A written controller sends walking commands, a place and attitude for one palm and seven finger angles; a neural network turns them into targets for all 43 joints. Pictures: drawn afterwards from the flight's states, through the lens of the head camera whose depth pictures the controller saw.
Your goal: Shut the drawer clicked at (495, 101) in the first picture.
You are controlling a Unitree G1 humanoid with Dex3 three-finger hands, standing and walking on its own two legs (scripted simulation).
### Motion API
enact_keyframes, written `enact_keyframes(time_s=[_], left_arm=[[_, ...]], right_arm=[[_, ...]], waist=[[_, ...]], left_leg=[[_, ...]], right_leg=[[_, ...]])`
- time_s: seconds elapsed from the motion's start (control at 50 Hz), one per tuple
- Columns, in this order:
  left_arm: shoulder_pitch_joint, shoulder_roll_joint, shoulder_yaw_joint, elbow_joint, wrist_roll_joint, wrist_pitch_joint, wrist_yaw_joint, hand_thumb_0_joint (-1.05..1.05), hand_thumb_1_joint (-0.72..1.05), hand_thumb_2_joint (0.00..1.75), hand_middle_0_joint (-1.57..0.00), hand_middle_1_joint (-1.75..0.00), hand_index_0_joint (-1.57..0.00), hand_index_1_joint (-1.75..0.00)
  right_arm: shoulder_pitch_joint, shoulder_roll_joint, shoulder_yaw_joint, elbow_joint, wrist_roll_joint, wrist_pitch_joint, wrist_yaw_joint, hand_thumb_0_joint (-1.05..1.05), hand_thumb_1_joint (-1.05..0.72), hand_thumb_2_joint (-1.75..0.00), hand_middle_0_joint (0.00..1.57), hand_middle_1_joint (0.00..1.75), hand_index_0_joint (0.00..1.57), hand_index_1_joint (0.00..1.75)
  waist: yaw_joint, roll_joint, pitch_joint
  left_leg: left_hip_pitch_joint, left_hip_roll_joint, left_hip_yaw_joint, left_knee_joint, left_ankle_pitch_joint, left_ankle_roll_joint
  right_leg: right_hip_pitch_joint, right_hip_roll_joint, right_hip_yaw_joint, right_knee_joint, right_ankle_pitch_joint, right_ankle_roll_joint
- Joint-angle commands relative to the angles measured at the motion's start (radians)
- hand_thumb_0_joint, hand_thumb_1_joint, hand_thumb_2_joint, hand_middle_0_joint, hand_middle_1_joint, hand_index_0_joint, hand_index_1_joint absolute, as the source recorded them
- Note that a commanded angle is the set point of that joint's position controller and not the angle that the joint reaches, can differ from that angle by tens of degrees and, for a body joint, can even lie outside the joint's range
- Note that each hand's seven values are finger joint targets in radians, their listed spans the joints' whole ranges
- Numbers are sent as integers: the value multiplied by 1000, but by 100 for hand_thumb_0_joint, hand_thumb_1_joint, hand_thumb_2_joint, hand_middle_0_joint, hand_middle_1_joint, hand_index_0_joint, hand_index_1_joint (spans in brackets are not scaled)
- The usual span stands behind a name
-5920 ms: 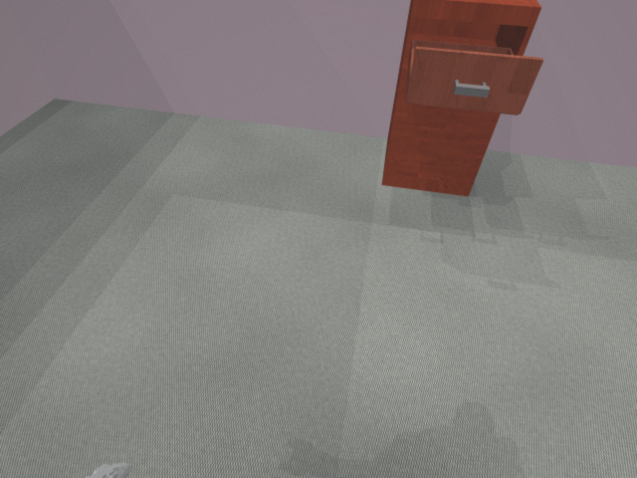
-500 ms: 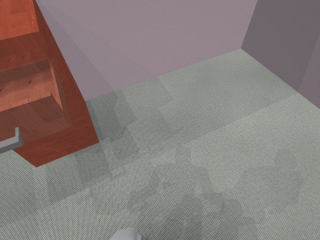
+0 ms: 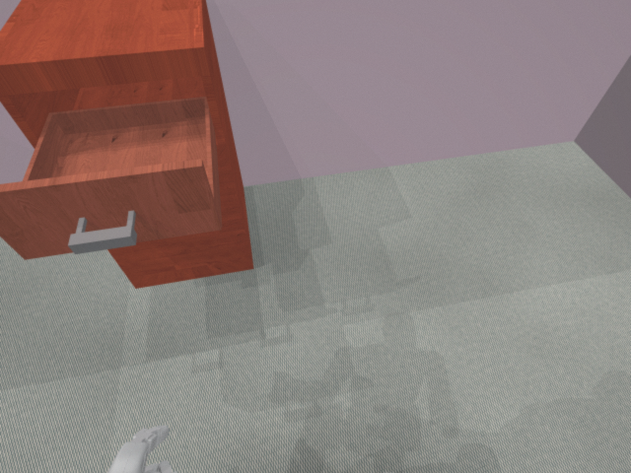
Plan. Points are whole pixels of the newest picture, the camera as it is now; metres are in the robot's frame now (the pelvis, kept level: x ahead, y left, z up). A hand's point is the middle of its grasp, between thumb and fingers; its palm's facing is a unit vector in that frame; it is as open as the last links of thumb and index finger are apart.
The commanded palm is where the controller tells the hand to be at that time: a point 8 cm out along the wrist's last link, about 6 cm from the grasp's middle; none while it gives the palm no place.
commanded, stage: turn to face it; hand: left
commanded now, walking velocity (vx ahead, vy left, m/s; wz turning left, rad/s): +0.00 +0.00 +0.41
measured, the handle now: (105, 229) +0.51 +0.41 -0.07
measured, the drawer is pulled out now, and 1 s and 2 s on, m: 0.30 0.30 0.30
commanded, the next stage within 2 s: take the last steps up to it in 0.26 s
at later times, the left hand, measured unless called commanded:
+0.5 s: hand out of the picture -0.07 +0.21 -0.18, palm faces +0.29 -0.93 -0.22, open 7.4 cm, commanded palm none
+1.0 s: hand out of the picture +0.12 +0.26 -0.16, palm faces +0.23 -0.96 -0.17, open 7.4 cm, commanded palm none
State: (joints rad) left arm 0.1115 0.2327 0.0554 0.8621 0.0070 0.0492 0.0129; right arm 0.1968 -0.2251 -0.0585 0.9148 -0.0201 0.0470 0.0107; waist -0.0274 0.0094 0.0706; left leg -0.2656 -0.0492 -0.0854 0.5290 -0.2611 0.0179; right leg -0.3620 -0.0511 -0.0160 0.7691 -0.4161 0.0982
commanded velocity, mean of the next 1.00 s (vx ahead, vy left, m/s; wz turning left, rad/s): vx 0.20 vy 0.02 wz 0.14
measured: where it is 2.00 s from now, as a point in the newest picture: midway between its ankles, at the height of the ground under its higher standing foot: (288, 447)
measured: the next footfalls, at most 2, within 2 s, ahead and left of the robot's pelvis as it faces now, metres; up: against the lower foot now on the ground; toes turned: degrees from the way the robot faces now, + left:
right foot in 0.06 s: +0.04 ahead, -0.13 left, +0.00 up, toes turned -1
left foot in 0.48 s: -0.02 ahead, +0.11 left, +0.00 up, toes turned +17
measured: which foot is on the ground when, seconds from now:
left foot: down 0.00-0.06, up 0.08-0.46, down 0.48-1.00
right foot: up 0.00-0.04, down 0.06-0.50, up 0.52-1.00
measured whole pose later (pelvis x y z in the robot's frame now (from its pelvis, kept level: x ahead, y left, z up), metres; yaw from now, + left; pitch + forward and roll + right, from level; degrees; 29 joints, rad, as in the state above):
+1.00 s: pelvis +0.08 +0.07 +0.00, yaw +15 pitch -2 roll +1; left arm 0.15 0.17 0.04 1.02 0.02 0.02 -0.01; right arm 0.52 -0.10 -0.01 1.15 -0.02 -0.06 -0.03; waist -0.05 -0.01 0.04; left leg 0.12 -0.08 0.05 0.26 -0.34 0.08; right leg -0.55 -0.10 -0.08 0.89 -0.25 0.03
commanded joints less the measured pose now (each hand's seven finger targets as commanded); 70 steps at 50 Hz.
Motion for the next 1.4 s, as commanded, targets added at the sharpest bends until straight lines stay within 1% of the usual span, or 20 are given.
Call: enact_keyframes(time_s=[0.0,0.04,0.06,0.16,0.34,0.42,0.44,0.48,0.5,0.54,0.66,0.98,1.04,1.08,1.1,1.12,1.14,1.2,1.28,1.38], left_arm=[[138,115,31,-45,-5,-46,18,0,90,90,-20,-30,-20,-30],[169,267,54,-47,17,-59,27,0,90,90,-20,-30,-20,-30],[150,239,46,-56,12,-53,30,0,90,90,-20,-30,-20,-30],[30,125,21,-62,12,-57,25,0,90,90,-20,-30,-20,-30],[211,183,34,34,26,-54,22,0,90,90,-20,-30,-20,-30],[182,190,43,60,18,-52,14,0,90,90,-20,-30,-20,-30],[167,168,40,60,10,-47,9,0,90,90,-20,-30,-20,-30],[93,57,11,-1,12,-38,-4,0,90,90,-20,-30,-20,-30],[37,77,12,-13,19,-40,-6,0,90,90,-20,-30,-20,-30],[49,77,17,39,24,-37,-16,0,90,90,-20,-30,-20,-30],[153,52,2,121,20,-52,-23,0,90,90,-20,-30,-20,-30],[-134,-24,-7,31,6,-72,-24,0,90,90,-20,-30,-20,-30],[-32,-17,-2,50,4,-85,-21,0,90,90,-20,-30,-20,-30],[239,30,18,129,12,-102,-13,0,90,90,-20,-30,-20,-30],[378,111,39,168,20,-117,-3,0,90,90,-20,-30,-20,-30],[445,191,55,190,10,-117,3,0,90,90,-20,-30,-20,-30],[393,186,55,179,-7,-109,4,0,90,90,-20,-30,-20,-30],[155,51,18,130,1,-108,13,0,90,90,-20,-30,-20,-30],[144,5,-2,145,13,-119,12,0,90,90,-20,-30,-20,-30],[220,37,8,173,13,-125,3,0,90,90,-20,-30,-20,-30]], right_arm=[[-29,-181,-51,-80,7,-21,-12,0,-90,-90,20,30,20,30],[-8,-88,-39,-116,13,-20,-10,0,-90,-90,20,30,20,30],[-18,-127,-52,-111,7,-9,-12,0,-90,-90,20,30,20,30],[30,-99,-47,-30,-2,14,10,0,-90,-90,20,30,20,30],[-85,-51,-10,-35,14,-1,2,0,-90,-90,20,30,20,30],[16,-61,-2,3,7,-24,1,0,-90,-90,20,30,20,30],[62,-92,-7,18,6,-37,2,0,-90,-90,20,30,20,30],[194,-261,-45,38,-9,-41,-6,0,-90,-90,20,30,20,30],[194,-249,-40,47,-9,-38,-11,0,-90,-90,20,30,20,30],[110,-153,-8,41,-4,-51,-27,0,-90,-90,20,30,20,30],[177,-85,12,80,13,-100,-37,0,-90,-90,20,30,20,30],[416,-30,20,232,-5,-120,-58,0,-90,-90,20,30,20,30],[389,-51,18,240,-1,-119,-58,0,-90,-90,20,30,20,30],[351,-69,10,230,10,-122,-53,0,-90,-90,20,30,20,30],[365,-41,11,212,21,-125,-41,0,-90,-90,20,30,20,30],[408,2,12,191,25,-126,-39,0,-90,-90,20,30,20,30],[343,-13,7,182,24,-115,-40,0,-90,-90,20,30,20,30],[254,48,9,158,4,-84,-24,0,-90,-90,20,30,20,30],[310,84,9,169,-5,-49,-16,0,-90,-90,20,30,20,30],[166,66,10,112,-3,-60,-1,0,-90,-90,20,30,20,30]], waist=[[62,96,-147],[69,-311,-160],[63,-199,-130],[0,-178,-9],[83,-229,-81],[36,-203,-126],[6,-107,-131],[-68,361,-67],[-73,247,-6],[-22,217,77],[22,79,19],[-43,73,127],[13,77,75],[131,12,-73],[173,-100,-181],[145,-234,-289],[139,-93,-209],[38,-35,56],[-29,-104,43],[19,-118,-7]], left_leg=[[-51,178,-216,14,369,74],[-315,-31,29,429,-353,-61],[-276,19,-16,582,-338,-52],[-275,69,43,704,-104,-74],[-130,57,145,267,-214,-73],[87,51,192,-2,-76,-53],[213,74,161,-133,-32,-37],[319,439,-339,-330,-153,148],[240,468,-337,-354,-209,205],[125,354,-240,-381,-249,156],[250,264,-59,-343,280,146],[359,318,-45,-295,545,172],[289,294,23,-170,825,140],[181,232,75,113,815,87],[-42,148,122,376,506,43],[-213,6,145,701,-268,5],[-245,58,50,826,-295,26],[-240,166,41,772,-106,20],[-130,173,104,561,-38,-23],[-158,161,148,292,29,-49]], right_leg=[[270,-10,9,-368,233,-19],[367,-454,394,-469,543,-204],[254,-452,318,-459,545,-254],[130,-252,47,-477,336,-189],[280,-282,17,-382,690,-234],[191,-271,-10,-358,312,-169],[87,-235,-49,-281,156,-128],[-303,-19,-166,149,-244,-39],[-333,-58,-68,260,-206,-65],[-309,-76,-21,342,-40,-72],[-288,-68,-38,349,155,-45],[-329,-41,-71,28,148,-98],[-81,21,-116,-98,139,-137],[278,41,-109,-225,274,-161],[539,-153,118,-248,337,-239],[636,-428,530,-390,510,-357],[510,-440,535,-470,387,-394],[51,-329,304,-587,52,-294],[-84,-224,62,-616,200,-238],[71,-204,52,-584,315,-251]])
